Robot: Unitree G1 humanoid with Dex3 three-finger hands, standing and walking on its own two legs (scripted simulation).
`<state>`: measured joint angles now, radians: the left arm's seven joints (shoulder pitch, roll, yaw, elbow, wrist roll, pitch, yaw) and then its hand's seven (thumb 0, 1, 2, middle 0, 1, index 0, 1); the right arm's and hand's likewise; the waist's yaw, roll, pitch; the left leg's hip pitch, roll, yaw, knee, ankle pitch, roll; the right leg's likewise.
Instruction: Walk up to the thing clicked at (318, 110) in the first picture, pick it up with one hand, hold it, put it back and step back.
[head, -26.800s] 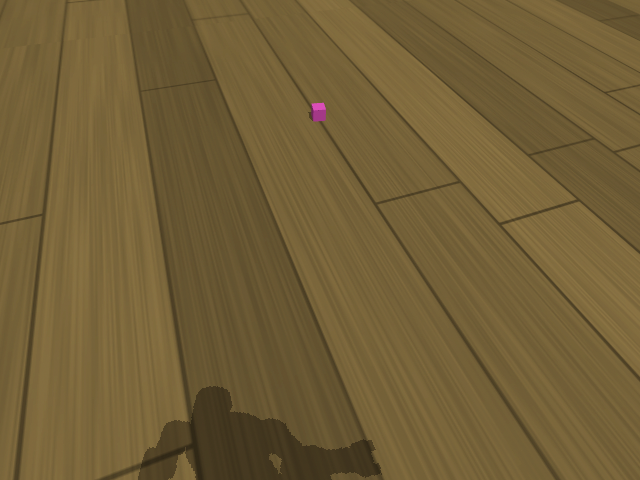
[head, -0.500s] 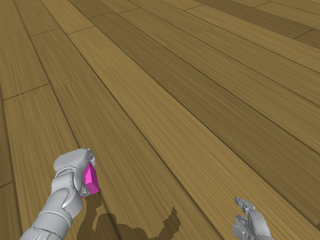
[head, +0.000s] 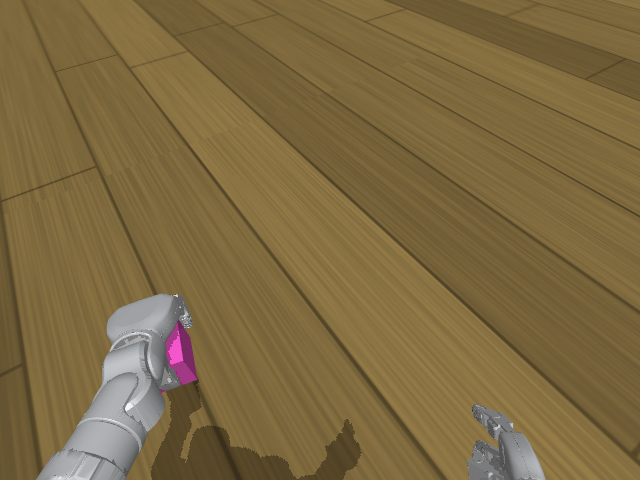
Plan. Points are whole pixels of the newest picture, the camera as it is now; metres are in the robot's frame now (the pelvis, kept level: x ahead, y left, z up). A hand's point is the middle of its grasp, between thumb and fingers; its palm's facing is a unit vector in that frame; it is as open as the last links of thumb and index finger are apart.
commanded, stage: crouch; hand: left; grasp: from above
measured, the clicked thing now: (162, 356) +0.30 +0.24 -0.05
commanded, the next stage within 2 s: lower in 1.88 s
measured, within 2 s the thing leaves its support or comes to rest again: neither
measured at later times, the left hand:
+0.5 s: hand (170, 389) +0.28 +0.25 -0.13, palm faces -0.44 -0.12 -0.89, open 10.1 cm
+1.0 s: hand (198, 410) +0.32 +0.28 -0.38, palm faces -0.41 -0.13 -0.90, open 10.1 cm
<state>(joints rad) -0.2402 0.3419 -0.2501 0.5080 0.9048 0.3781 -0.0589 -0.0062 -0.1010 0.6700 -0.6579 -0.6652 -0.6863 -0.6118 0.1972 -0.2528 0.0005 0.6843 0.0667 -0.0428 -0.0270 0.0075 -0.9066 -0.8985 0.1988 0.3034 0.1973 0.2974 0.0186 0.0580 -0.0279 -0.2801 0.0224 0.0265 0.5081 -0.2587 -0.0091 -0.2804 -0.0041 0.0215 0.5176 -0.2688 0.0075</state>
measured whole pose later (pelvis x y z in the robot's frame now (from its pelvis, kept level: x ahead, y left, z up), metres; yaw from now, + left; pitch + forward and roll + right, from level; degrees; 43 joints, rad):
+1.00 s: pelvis -0.08 +0.01 -0.24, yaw -1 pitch +34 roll -3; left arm -0.73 0.46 0.05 1.32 1.00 0.10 0.42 -0.01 -0.03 0.56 -0.67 -0.60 -0.69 -0.56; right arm 0.21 -0.23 -0.03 0.79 -0.04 -0.10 0.03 0.00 -0.89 -0.89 0.20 0.30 0.20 0.30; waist -0.13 0.05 -0.21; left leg -1.74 0.03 -0.03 1.74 -0.60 0.01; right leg -1.70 0.01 -0.01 1.70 -0.60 0.02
